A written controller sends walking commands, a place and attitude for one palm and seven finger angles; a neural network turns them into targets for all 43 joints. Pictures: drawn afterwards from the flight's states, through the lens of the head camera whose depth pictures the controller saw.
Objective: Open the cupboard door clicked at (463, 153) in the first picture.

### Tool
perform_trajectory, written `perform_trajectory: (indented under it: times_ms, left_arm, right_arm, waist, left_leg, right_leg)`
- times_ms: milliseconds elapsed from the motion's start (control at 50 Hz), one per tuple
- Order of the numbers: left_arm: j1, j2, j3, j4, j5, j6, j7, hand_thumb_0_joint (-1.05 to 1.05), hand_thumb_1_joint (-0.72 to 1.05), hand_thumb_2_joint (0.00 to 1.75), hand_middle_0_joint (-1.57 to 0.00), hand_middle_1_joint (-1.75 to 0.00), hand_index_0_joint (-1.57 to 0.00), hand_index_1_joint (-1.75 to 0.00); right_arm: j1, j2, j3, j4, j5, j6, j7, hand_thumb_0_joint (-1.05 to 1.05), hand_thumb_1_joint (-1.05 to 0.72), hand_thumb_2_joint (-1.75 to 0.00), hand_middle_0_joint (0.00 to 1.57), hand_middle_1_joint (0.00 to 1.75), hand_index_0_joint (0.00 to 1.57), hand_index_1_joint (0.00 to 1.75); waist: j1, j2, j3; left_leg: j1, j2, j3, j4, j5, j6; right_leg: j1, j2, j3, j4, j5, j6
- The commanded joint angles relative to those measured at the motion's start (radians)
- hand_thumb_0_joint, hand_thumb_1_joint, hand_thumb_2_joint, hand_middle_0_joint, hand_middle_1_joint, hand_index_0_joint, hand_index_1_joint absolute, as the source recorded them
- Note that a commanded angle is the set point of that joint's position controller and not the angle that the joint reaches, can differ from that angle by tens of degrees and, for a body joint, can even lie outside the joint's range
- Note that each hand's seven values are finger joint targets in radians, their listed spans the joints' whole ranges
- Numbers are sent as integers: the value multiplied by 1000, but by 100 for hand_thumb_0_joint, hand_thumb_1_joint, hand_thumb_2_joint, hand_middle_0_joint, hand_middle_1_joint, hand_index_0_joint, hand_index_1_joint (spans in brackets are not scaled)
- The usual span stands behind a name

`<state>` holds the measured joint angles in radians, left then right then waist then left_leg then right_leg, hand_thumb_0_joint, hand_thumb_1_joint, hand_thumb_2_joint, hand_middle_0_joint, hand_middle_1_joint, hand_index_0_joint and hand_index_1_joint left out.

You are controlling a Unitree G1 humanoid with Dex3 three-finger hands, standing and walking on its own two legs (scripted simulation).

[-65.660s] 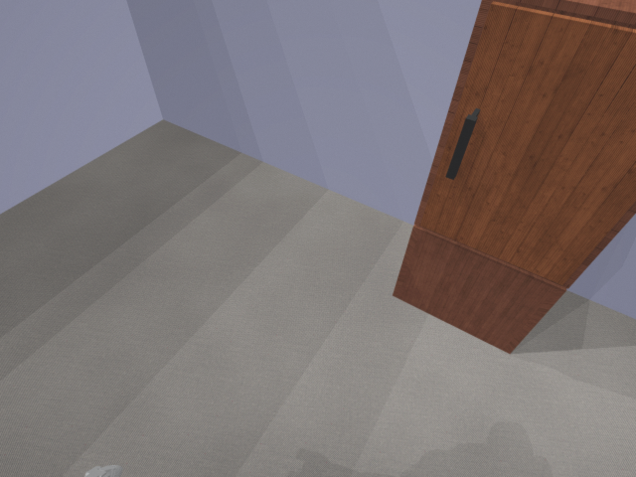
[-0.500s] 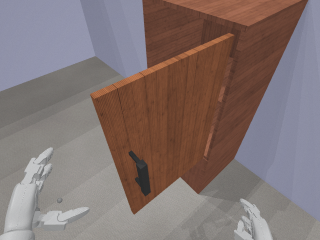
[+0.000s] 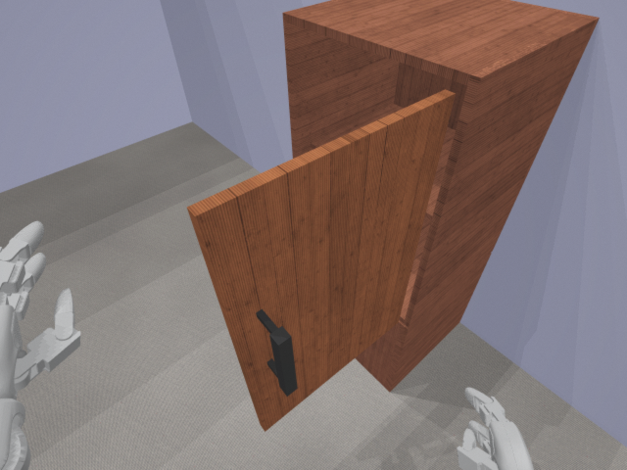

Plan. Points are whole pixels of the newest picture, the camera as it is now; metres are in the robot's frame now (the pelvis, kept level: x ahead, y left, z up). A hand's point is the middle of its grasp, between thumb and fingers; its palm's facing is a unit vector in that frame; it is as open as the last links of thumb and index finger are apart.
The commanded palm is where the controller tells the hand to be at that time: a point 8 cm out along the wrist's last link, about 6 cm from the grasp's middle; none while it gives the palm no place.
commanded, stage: draw the hand back to the body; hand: left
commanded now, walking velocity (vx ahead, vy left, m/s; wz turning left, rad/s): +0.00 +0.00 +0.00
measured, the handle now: (276, 354) +0.29 +0.10 -0.03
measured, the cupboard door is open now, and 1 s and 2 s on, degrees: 88 88 88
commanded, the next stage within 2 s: step back with the hand held close in 0.28 s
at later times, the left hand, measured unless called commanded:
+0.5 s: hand (72, 340) +0.18 +0.26 +0.16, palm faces +0.47 -0.78 -0.42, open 7.4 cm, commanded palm +0.12 +0.29 +0.17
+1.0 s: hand (30, 401) +0.12 +0.27 +0.15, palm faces +0.39 -0.78 -0.49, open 7.4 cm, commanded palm +0.06 +0.31 +0.17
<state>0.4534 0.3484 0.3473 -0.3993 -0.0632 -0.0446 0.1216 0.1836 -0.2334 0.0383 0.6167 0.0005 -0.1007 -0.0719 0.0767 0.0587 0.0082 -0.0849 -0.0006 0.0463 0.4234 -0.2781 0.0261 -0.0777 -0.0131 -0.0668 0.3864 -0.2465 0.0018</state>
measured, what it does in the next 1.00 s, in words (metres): shifts its weight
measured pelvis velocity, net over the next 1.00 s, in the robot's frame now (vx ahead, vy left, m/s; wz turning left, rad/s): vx -0.08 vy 0.01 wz -0.02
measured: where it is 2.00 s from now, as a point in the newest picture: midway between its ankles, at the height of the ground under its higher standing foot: outside the picture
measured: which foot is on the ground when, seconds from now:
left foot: down 0.00-1.00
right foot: down 0.00-1.00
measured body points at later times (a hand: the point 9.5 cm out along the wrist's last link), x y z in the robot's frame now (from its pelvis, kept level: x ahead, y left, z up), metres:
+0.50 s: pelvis -0.02 -0.01 +0.00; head -0.03 -0.03 +0.45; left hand +0.15 +0.29 +0.19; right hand +0.17 -0.24 -0.08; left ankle -0.03 +0.10 -0.74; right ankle -0.02 -0.12 -0.74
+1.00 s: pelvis -0.08 +0.01 -0.01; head -0.06 +0.02 +0.44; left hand +0.10 +0.31 +0.17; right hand +0.09 -0.23 -0.08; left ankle -0.03 +0.10 -0.74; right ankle -0.02 -0.12 -0.74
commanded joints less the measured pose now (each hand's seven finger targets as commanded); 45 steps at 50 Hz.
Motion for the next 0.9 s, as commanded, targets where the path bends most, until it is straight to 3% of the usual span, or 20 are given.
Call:
perform_trajectory:
  times_ms: [0,80,160,260,300,360,380,400,420,440,480,520,580,680,780,880]
  left_arm:
    - [-58,152,84,-183,0,-61,2,0,90,90,-20,-30,-20,-30]
    - [-81,187,108,-240,7,-75,10,0,90,90,-20,-30,-20,-30]
    - [-71,183,112,-212,4,-77,11,0,90,90,-20,-30,-20,-30]
    - [-73,170,102,-202,3,-86,9,0,90,90,-20,-30,-20,-30]
    - [-70,167,98,-189,3,-88,7,0,90,90,-20,-30,-20,-30]
    - [-78,168,97,-185,2,-92,7,0,90,90,-20,-30,-20,-30]
    - [-170,206,116,-248,5,-102,12,0,90,90,-20,-30,-20,-30]
    - [-228,306,228,-269,14,-137,19,0,90,90,-20,-30,-20,-30]
    - [-208,302,227,-228,21,-149,17,0,90,90,-20,-30,-20,-30]
    - [-75,227,176,-156,16,-145,8,0,90,90,-20,-30,-20,-30]
    - [6,182,132,-164,15,-146,0,0,90,90,-20,-30,-20,-30]
    - [44,183,133,-184,14,-149,3,0,90,90,-20,-30,-20,-30]
    - [66,218,160,-230,13,-148,12,0,90,90,-20,-30,-20,-30]
    - [91,255,200,-280,12,-155,29,0,90,90,-20,-30,-20,-30]
    - [99,245,194,-284,17,-164,40,0,90,90,-20,-30,-20,-30]
    - [88,234,189,-295,30,-183,50,0,90,90,-20,-30,-20,-30]
  right_arm:
    - [-120,-105,-53,-156,-3,-42,-3,0,-90,-90,20,30,20,30]
    - [-127,-100,-53,-151,-6,-55,-6,0,-90,-90,20,30,20,30]
    - [-132,-95,-53,-142,-5,-64,-12,0,-90,-90,20,30,20,30]
    - [-130,-95,-56,-130,-6,-76,-12,0,-90,-90,20,30,20,30]
    - [-132,-95,-58,-129,-5,-75,-11,0,-90,-90,20,30,20,30]
    - [-136,-96,-58,-126,-6,-78,-12,0,-90,-90,20,30,20,30]
    - [-145,-98,-57,-125,-5,-83,-14,0,-90,-90,20,30,20,30]
    - [-124,-110,-54,-165,5,-60,-17,0,-90,-90,20,30,20,30]
    - [-118,-98,-54,-152,3,-45,-20,0,-90,-90,20,30,20,30]
    - [-122,-102,-59,-148,-3,-32,-22,0,-90,-90,20,30,20,30]
    - [-121,-113,-66,-161,-6,-10,-17,0,-90,-90,20,30,20,30]
    - [-123,-118,-73,-171,-5,5,-19,0,-90,-90,20,30,20,30]
    - [-118,-119,-81,-192,1,25,-23,0,-90,-90,20,30,20,30]
    - [-117,-113,-88,-218,7,42,-31,0,-90,-90,20,30,20,30]
    - [-110,-118,-89,-223,8,39,-31,0,-90,-90,20,30,20,30]
    - [-97,-126,-91,-225,10,22,-26,0,-90,-90,20,30,20,30]
  waist:
    - [-7,-12,-67]
    - [-2,40,-95]
    - [-4,8,-44]
    - [-7,27,-46]
    - [-6,-6,-34]
    - [-6,-8,-33]
    - [-8,22,-60]
    - [-53,-32,28]
    - [-52,-41,17]
    - [-58,-66,-5]
    - [-61,-21,-55]
    - [-61,-6,-107]
    - [-63,-37,-160]
    - [-59,-24,-174]
    - [-63,-7,-131]
    - [-72,-12,-77]
  left_leg:
    - [-3,27,-33,-70,309,-9]
    - [11,20,-31,-70,302,-11]
    - [-1,21,-28,-77,257,-9]
    - [11,17,-21,-77,242,-6]
    - [9,18,-22,-83,226,-6]
    - [13,17,-23,-86,209,-3]
    - [20,13,-24,-84,204,-2]
    - [-65,33,-38,-47,135,10]
    - [-79,28,-52,-33,116,8]
    - [-62,29,-47,-19,142,8]
    - [-58,36,-32,-16,196,5]
    - [-61,48,-35,-23,266,2]
    - [-67,60,-35,-19,323,0]
    - [-119,72,-47,-21,338,0]
    - [-219,85,-64,-43,185,10]
    - [-353,93,-96,-74,-99,30]
  right_leg:
    - [25,11,22,-44,241,-17]
    - [38,10,29,-47,243,-20]
    - [16,13,29,-67,211,-19]
    - [12,10,36,-81,202,-17]
    - [6,14,34,-87,182,-15]
    - [3,12,37,-96,165,-13]
    - [11,11,45,-97,163,-15]
    - [-102,-35,130,-145,202,-13]
    - [-97,-61,130,-147,214,-19]
    - [-110,-67,124,-138,233,-18]
    - [-95,-69,111,-109,287,-13]
    - [-60,-65,86,-68,339,-8]
    - [-43,-55,83,-27,392,-1]
    - [-35,-49,84,33,408,-1]
    - [-51,-43,99,44,274,1]
    - [-63,-41,120,36,81,-2]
